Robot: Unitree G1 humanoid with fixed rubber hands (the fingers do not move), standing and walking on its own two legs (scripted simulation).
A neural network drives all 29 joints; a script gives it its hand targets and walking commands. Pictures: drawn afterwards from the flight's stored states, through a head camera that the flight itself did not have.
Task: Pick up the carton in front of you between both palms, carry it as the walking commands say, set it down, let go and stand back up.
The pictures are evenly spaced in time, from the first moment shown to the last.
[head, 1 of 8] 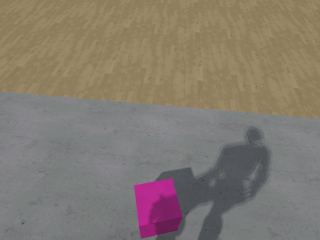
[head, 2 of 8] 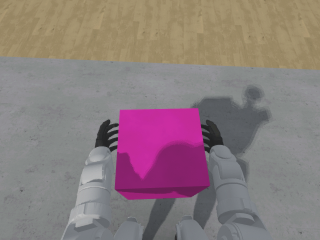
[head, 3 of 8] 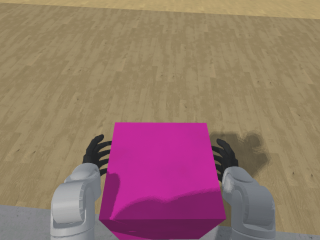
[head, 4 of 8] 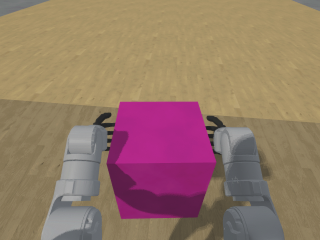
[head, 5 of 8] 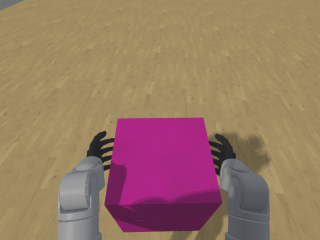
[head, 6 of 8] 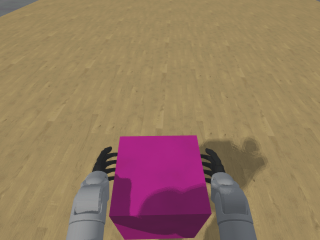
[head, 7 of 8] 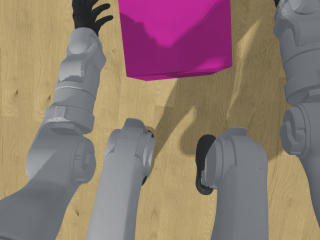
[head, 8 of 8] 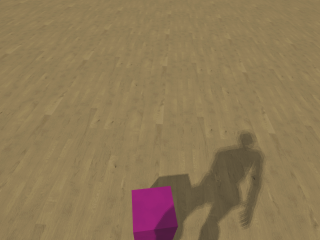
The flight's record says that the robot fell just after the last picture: no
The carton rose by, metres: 1.03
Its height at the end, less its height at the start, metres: +0.30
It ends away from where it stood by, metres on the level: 6.34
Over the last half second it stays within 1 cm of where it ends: yes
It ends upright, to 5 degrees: yes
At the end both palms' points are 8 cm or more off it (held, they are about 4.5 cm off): yes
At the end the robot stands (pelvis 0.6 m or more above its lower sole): yes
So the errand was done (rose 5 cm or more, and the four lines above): yes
